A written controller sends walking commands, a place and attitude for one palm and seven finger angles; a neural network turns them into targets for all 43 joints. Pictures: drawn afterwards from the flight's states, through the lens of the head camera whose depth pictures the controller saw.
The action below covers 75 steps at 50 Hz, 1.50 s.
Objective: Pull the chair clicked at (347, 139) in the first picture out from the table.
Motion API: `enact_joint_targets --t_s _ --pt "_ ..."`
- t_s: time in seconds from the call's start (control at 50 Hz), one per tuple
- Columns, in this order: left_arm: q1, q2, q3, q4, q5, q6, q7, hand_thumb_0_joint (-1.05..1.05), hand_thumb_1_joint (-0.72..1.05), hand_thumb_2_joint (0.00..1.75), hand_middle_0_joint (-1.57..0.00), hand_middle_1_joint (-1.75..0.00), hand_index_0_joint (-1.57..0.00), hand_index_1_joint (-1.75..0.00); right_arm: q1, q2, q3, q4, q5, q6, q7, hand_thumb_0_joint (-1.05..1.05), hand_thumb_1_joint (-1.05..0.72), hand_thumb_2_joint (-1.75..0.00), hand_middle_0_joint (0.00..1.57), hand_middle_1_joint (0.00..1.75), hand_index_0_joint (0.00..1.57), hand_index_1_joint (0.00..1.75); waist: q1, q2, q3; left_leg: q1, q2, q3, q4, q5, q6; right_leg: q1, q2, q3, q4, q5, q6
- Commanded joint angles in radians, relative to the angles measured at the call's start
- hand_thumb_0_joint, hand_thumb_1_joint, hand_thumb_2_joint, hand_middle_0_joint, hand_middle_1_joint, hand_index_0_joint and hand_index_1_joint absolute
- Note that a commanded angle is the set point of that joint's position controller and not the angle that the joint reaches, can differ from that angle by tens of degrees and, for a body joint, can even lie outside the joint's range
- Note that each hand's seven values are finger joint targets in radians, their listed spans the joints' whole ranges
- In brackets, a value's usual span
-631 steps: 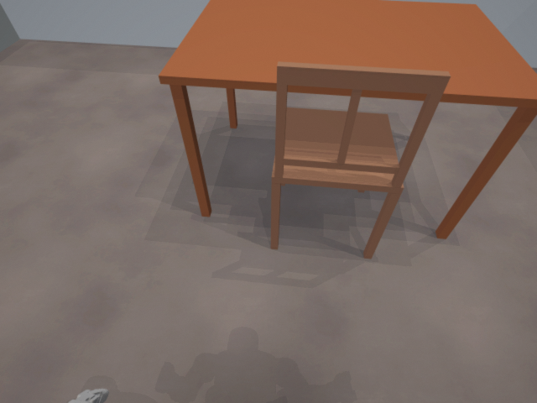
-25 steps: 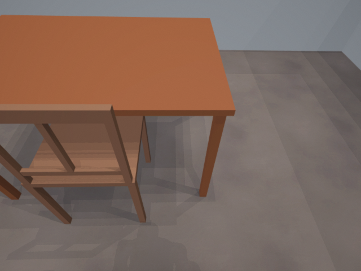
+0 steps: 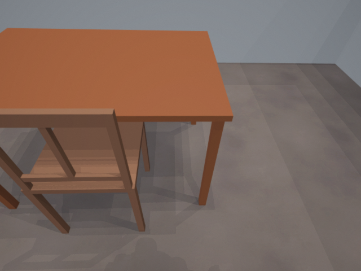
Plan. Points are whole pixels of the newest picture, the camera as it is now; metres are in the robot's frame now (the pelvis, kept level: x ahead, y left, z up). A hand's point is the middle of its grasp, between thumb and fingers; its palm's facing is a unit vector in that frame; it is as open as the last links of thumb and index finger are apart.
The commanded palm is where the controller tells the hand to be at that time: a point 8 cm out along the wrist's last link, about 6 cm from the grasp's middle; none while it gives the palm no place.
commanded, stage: look again from close up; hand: left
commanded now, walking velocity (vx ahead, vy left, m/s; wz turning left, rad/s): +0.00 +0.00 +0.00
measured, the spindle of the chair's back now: (59, 153) +0.48 +0.44 -0.10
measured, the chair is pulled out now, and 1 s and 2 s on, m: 0.00 0.00 0.00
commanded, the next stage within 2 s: shuffle to correct the standing spot in 0.48 s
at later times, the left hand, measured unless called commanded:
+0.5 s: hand out of the picture -0.04 +0.17 -0.17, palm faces +0.02 -0.98 -0.17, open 7.4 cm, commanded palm none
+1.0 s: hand out of the picture +0.02 +0.20 -0.18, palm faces +0.06 -0.99 -0.14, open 7.4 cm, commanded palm none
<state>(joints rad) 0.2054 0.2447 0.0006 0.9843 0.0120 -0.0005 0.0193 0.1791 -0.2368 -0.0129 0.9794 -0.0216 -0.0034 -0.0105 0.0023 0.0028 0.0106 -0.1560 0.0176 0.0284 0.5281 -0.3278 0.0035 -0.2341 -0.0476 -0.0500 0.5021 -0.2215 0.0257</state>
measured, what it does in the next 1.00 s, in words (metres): lifts its right foot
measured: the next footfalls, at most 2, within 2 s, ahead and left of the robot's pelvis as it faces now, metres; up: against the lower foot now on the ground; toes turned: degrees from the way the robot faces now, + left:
right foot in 1.18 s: +0.19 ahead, -0.10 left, +0.00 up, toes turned -1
left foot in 1.40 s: +0.09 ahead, +0.14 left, +0.00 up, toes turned +8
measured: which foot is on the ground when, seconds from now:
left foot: down 0.00-1.00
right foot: down 0.00-0.88, up 0.90-1.00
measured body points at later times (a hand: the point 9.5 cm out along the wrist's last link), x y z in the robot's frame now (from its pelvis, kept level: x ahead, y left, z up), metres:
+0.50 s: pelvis -0.02 +0.01 +0.00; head -0.01 +0.01 +0.45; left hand -0.04 +0.22 -0.16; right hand -0.05 -0.21 -0.16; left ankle -0.02 +0.11 -0.74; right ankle +0.03 -0.14 -0.74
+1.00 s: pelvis +0.03 +0.03 +0.00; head +0.04 +0.04 +0.45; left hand +0.02 +0.25 -0.16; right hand -0.01 -0.19 -0.15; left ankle -0.03 +0.12 -0.74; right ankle +0.03 -0.11 -0.68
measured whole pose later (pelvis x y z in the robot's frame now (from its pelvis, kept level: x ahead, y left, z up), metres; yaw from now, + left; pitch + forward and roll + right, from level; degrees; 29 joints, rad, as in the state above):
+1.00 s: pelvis +0.03 +0.03 +0.00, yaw +2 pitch +0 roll -1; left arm 0.34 0.14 0.05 1.07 0.03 0.02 0.00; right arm 0.41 -0.14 -0.02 1.07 -0.03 -0.05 -0.03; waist -0.03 -0.01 0.00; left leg -0.13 -0.01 0.05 0.48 -0.35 0.05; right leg -0.43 -0.07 -0.06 0.94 -0.39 0.00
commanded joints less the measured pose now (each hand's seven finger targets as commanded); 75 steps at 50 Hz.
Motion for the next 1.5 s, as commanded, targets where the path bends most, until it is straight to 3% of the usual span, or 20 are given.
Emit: enact_joint_targets --t_s 0.0,0.56,0.66,0.78,0.82,0.84,0.86,0.88,0.94,1.02,1.08,1.12,1.16,1.18,1.22,1.24,1.36,1.4,1.42,1.48 --pt "0.032 0.120 0.025 -0.041 0.002 -0.014 0.010 0.00 0.90 0.90 -0.20 -0.30 -0.20 -0.30 0.035 -0.128 -0.022 -0.029 0.003 -0.016 -0.008 0.00 -0.90 -0.90 0.20 0.30 0.20 0.30 -0.003 0.009 0.019 -0.092 0.083 -0.069 -0.144 0.181 0.021 0.061 -0.064 0.070 -0.094 0.107 -0.034" --pt "0.193 -0.017 0.018 0.084 0.004 -0.017 0.028 0.00 0.90 0.90 -0.20 -0.30 -0.20 -0.30 0.212 0.002 -0.016 0.118 0.014 -0.003 -0.013 0.00 -0.90 -0.90 0.20 0.30 0.20 0.30 -0.006 0.001 0.099 -0.148 0.073 -0.067 -0.200 -0.010 0.020 0.015 -0.056 0.073 -0.140 -0.038 -0.029" --pt "0.211 -0.017 0.037 0.070 0.016 -0.007 0.017 0.00 0.90 0.90 -0.20 -0.30 -0.20 -0.30 0.226 -0.014 -0.026 0.104 0.002 0.013 -0.011 0.00 -0.90 -0.90 0.20 0.30 0.20 0.30 0.000 0.005 0.129 -0.226 0.070 -0.098 -0.197 -0.282 0.048 -0.027 -0.046 0.063 -0.116 -0.328 -0.033" --pt "0.253 0.039 0.074 0.054 0.008 -0.017 0.020 0.00 0.90 0.90 -0.20 -0.30 -0.20 -0.30 0.225 0.034 -0.024 0.057 0.002 0.003 -0.006 0.00 -0.90 -0.90 0.20 0.30 0.20 0.30 0.001 -0.181 0.079 -0.270 0.004 0.034 0.141 -0.111 0.031 -0.002 -0.247 0.280 -0.264 -0.498 -0.143" --pt "0.166 0.036 0.075 0.024 0.010 -0.013 0.017 0.00 0.90 0.90 -0.20 -0.30 -0.20 -0.30 0.302 0.048 -0.023 0.075 0.001 -0.002 -0.003 0.00 -0.90 -0.90 0.20 0.30 0.20 0.30 -0.053 -0.100 0.088 -0.090 0.010 0.033 0.012 -0.119 0.035 -0.182 -0.199 0.167 -0.193 -0.498 -0.121" --pt "0.128 0.005 0.070 0.011 0.013 -0.007 0.012 0.00 0.90 0.90 -0.20 -0.30 -0.20 -0.30 0.363 0.033 -0.025 0.096 -0.001 -0.007 -0.005 0.00 -0.90 -0.90 0.20 0.30 0.20 0.30 -0.077 0.016 0.123 -0.040 0.040 -0.053 -0.104 -0.192 0.049 -0.261 -0.107 0.066 -0.056 -0.453 -0.087" --pt "0.095 -0.056 0.055 -0.011 0.014 -0.004 0.006 0.00 0.90 0.90 -0.20 -0.30 -0.20 -0.30 0.439 -0.028 -0.040 0.118 -0.008 -0.017 -0.008 0.00 -0.90 -0.90 0.20 0.30 0.20 0.30 -0.105 0.273 0.159 0.010 0.187 -0.298 -0.293 -0.351 0.095 -0.378 0.010 -0.074 0.210 -0.362 -0.036" --pt "0.023 -0.082 0.046 -0.046 0.023 -0.012 0.004 0.00 0.90 0.90 -0.20 -0.30 -0.20 -0.30 0.480 -0.065 -0.045 0.133 -0.012 -0.030 -0.020 0.00 -0.90 -0.90 0.20 0.30 0.20 0.30 -0.123 0.350 0.249 0.023 0.304 -0.512 -0.428 -0.284 0.161 -0.500 0.033 -0.071 0.415 -0.310 -0.024" --pt "0.020 -0.078 0.052 -0.036 0.017 -0.039 -0.021 0.00 0.90 0.90 -0.20 -0.30 -0.20 -0.30 0.383 -0.028 -0.019 0.109 -0.007 -0.059 -0.031 0.00 -0.90 -0.90 0.20 0.30 0.20 0.30 -0.057 0.062 0.183 0.095 0.296 -0.357 -0.330 0.300 0.216 -0.494 -0.057 0.017 0.526 -0.164 -0.026" --pt "0.029 -0.099 0.039 -0.022 0.004 -0.027 -0.020 0.00 0.90 0.90 -0.20 -0.30 -0.20 -0.30 0.344 -0.022 -0.011 0.115 -0.004 -0.066 -0.046 0.00 -0.90 -0.90 0.20 0.30 0.20 0.30 -0.033 0.113 0.077 0.141 0.210 -0.130 -0.231 0.775 0.161 -0.319 -0.024 -0.031 0.318 -0.075 -0.011" --pt "0.053 -0.081 0.037 -0.007 -0.004 -0.018 -0.003 0.00 0.90 0.90 -0.20 -0.30 -0.20 -0.30 0.300 -0.034 -0.014 0.117 0.000 -0.048 -0.054 0.00 -0.90 -0.90 0.20 0.30 0.20 0.30 -0.012 0.115 0.039 0.095 0.190 -0.091 -0.143 0.934 0.109 -0.108 0.013 -0.043 0.097 0.024 -0.019" --pt "0.154 -0.025 0.050 0.022 -0.003 -0.023 0.008 0.00 0.90 0.90 -0.20 -0.30 -0.20 -0.30 0.284 -0.039 -0.024 0.114 0.013 -0.037 -0.050 0.00 -0.90 -0.90 0.20 0.30 0.20 0.30 0.034 0.074 -0.004 0.040 0.154 -0.082 -0.036 0.812 0.057 0.097 0.006 -0.028 -0.066 0.249 -0.027" --pt "0.202 0.076 0.067 0.030 0.001 -0.033 0.027 0.00 0.90 0.90 -0.20 -0.30 -0.20 -0.30 0.341 0.009 -0.036 0.105 0.025 -0.022 -0.039 0.00 -0.90 -0.90 0.20 0.30 0.20 0.30 0.020 -0.069 -0.088 -0.182 0.020 -0.032 0.157 0.235 -0.004 0.328 -0.248 0.187 0.030 0.963 -0.151" --pt "0.202 0.092 0.070 0.035 0.000 -0.033 0.031 0.00 0.90 0.90 -0.20 -0.30 -0.20 -0.30 0.339 0.042 -0.045 0.100 0.027 -0.006 -0.041 0.00 -0.90 -0.90 0.20 0.30 0.20 0.30 0.010 -0.103 -0.079 -0.210 -0.023 -0.014 0.282 -0.192 -0.022 0.299 -0.360 0.214 -0.001 1.106 -0.237" --pt "0.125 0.068 0.074 0.013 0.006 -0.027 0.042 0.00 0.90 0.90 -0.20 -0.30 -0.20 -0.30 0.264 0.055 -0.046 0.082 0.026 0.013 -0.044 0.00 -0.90 -0.90 0.20 0.30 0.20 0.30 0.015 -0.230 -0.085 -0.208 0.021 -0.053 0.441 -0.329 -0.021 0.173 -0.375 0.245 -0.055 0.980 -0.302" --pt "0.064 0.056 0.071 -0.006 0.010 -0.016 0.043 0.00 0.90 0.90 -0.20 -0.30 -0.20 -0.30 0.251 0.054 -0.049 0.082 0.026 0.020 -0.040 0.00 -0.90 -0.90 0.20 0.30 0.20 0.30 -0.005 -0.198 -0.068 -0.196 0.029 -0.058 0.441 -0.303 -0.021 0.116 -0.342 0.205 -0.067 0.853 -0.291" --pt "-0.043 0.054 0.083 -0.057 0.008 0.023 0.028 0.00 0.90 0.90 -0.20 -0.30 -0.20 -0.30 0.315 0.067 -0.052 0.086 0.012 0.025 -0.017 0.00 -0.90 -0.90 0.20 0.30 0.20 0.30 -0.065 -0.115 -0.034 0.048 0.017 0.047 0.010 0.084 -0.027 -0.177 -0.185 0.109 -0.043 0.113 -0.130" --pt "-0.041 -0.031 0.071 -0.096 -0.004 0.042 0.017 0.00 0.90 0.90 -0.20 -0.30 -0.20 -0.30 0.234 -0.050 -0.065 0.025 -0.008 0.012 -0.017 0.00 -0.90 -0.90 0.20 0.30 0.20 0.30 -0.047 0.238 0.085 -0.179 0.273 -0.287 -0.299 -0.045 0.088 -0.221 0.011 -0.016 0.174 -0.212 -0.014" --pt "-0.060 -0.033 0.076 -0.094 0.006 0.050 0.021 0.00 0.90 0.90 -0.20 -0.30 -0.20 -0.30 0.146 -0.072 -0.069 -0.007 -0.014 0.006 -0.018 0.00 -0.90 -0.90 0.20 0.30 0.20 0.30 -0.042 0.296 0.127 -0.321 0.331 -0.359 -0.392 -0.063 0.146 -0.149 0.022 0.019 0.356 -0.252 -0.013" --pt "0.059 -0.045 0.066 -0.052 0.012 0.035 0.010 0.00 0.90 0.90 -0.20 -0.30 -0.20 -0.30 0.026 -0.048 -0.048 -0.034 -0.012 -0.005 -0.027 0.00 -0.90 -0.90 0.20 0.30 0.20 0.30 0.033 0.139 0.047 -0.166 0.245 -0.161 -0.257 0.304 0.156 -0.133 0.006 0.055 0.394 -0.196 -0.014"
